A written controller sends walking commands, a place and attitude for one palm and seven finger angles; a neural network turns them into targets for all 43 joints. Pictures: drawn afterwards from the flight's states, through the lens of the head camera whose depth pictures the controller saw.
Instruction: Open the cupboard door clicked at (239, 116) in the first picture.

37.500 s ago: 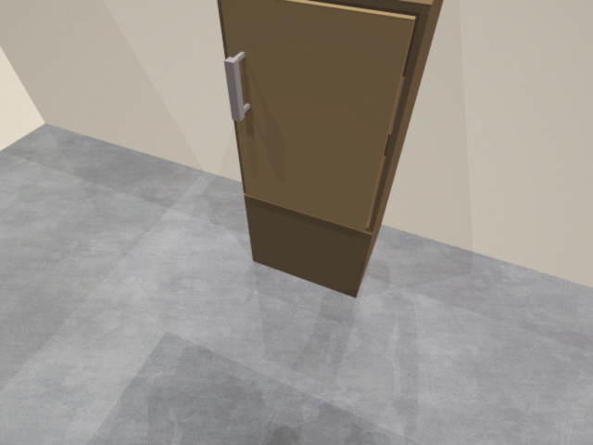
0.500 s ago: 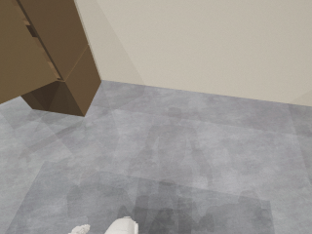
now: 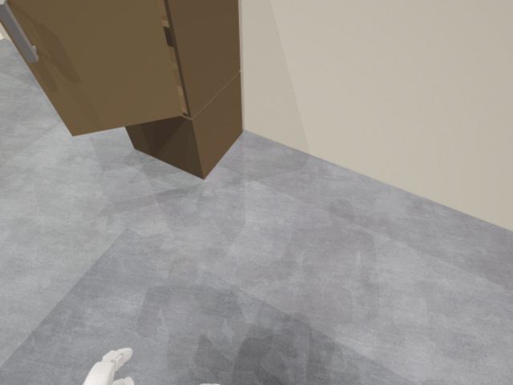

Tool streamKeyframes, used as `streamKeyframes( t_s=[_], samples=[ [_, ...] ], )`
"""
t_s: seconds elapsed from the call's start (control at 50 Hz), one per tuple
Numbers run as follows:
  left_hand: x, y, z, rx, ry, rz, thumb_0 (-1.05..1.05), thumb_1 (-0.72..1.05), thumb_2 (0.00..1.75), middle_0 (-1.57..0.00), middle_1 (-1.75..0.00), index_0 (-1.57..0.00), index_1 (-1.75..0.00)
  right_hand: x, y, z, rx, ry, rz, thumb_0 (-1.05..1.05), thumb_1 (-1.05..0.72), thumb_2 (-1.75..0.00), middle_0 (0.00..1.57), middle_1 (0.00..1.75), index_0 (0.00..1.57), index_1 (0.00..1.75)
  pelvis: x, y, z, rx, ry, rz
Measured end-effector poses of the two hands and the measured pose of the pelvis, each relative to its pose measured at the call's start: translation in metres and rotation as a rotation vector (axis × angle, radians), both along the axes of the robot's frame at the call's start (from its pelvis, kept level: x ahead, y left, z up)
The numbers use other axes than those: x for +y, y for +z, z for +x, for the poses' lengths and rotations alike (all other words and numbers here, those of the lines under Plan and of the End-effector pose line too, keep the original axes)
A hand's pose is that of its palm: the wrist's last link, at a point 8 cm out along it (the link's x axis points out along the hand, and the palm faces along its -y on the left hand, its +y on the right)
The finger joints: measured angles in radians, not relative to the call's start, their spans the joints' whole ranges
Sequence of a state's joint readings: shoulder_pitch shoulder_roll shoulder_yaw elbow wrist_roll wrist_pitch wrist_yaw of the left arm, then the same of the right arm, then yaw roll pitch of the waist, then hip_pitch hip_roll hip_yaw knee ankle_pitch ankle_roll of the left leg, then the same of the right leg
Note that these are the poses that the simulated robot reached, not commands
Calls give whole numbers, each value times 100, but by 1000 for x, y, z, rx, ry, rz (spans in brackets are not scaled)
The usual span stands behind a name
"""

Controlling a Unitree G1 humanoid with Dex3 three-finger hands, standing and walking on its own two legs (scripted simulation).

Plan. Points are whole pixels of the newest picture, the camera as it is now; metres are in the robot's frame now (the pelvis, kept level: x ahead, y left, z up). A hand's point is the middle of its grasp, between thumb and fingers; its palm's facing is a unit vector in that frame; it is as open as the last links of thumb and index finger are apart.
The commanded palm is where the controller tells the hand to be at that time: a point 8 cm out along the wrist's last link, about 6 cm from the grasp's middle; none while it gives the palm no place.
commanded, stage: turn to face it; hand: left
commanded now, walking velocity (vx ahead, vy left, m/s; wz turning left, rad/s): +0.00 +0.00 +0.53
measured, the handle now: (18, 29) +0.91 +0.67 +0.06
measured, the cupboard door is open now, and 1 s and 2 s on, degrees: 46 46 46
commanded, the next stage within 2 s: take the last steps up to it in 0.40 s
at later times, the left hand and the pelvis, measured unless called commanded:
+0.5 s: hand out of the picture -0.03 +0.23 -0.18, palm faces +0.29 -0.93 -0.23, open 7.3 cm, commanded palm none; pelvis +0.00 +0.02 +0.00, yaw +15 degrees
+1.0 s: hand out of the picture -0.03 +0.19 -0.16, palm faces +0.44 -0.88 -0.17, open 7.3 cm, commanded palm none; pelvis +0.05 +0.05 +0.01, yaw +23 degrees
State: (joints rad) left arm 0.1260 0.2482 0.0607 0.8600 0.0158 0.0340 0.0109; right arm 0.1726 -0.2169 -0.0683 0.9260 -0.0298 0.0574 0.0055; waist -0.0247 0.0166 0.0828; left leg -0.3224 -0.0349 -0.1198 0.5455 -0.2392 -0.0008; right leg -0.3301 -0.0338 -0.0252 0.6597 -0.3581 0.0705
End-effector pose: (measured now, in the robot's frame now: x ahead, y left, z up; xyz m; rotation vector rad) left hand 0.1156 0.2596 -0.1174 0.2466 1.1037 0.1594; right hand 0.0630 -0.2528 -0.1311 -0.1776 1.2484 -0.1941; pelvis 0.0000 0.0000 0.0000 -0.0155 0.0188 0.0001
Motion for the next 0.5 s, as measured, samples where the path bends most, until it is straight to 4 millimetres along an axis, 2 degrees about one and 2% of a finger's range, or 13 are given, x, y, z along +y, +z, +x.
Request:
streamKeyframes(
  t_s=[0.08, 0.22, 0.3, 0.4, 0.44, 0.5],
  samples=[
    [-15, 2, -15, -25, 34, 16, 0, 91, 90, -20, -30, -20, -30, -13, -13, 9, 18, 31, 21, 0, -90, -90, 20, 30, 20, 30, -13, -5, 0, -11, 57, 17],
    [-32, -3, -64, 60, 140, -36, 0, 91, 90, -20, -30, -21, -30, -13, -2, 35, 33, 114, 15, 0, -91, -90, 20, 30, 20, 29, -15, 4, 4, -22, 152, 37],
    [-26, -14, -96, 102, 218, -69, 0, 91, 90, -20, -30, -21, -30, 3, 3, 59, 27, 193, -5, 0, -91, -90, 19, 30, 20, 29, -6, 3, 5, -20, 197, 38],
    [-1, -40, -141, 184, 315, -97, 0, 91, 90, -20, -30, -21, -30, 36, 4, 90, -47, 292, -38, 0, -91, -90, 19, 30, 20, 29, 14, -11, 4, -19, 239, 19],
    [7, -41, -153, 228, 338, -90, 0, 91, 90, -20, -30, -21, -30, 48, 8, 96, -67, 316, -41, 0, -91, -90, 19, 30, 20, 29, 17, -9, 2, -22, 240, 16],
    [16, -34, -160, 247, 364, -85, 1, 91, 90, -20, -30, -20, -30, 61, 14, 96, -75, 338, -40, 0, -91, -90, 20, 30, 20, 30, 20, -2, 1, -20, 256, 3]
  ],
)
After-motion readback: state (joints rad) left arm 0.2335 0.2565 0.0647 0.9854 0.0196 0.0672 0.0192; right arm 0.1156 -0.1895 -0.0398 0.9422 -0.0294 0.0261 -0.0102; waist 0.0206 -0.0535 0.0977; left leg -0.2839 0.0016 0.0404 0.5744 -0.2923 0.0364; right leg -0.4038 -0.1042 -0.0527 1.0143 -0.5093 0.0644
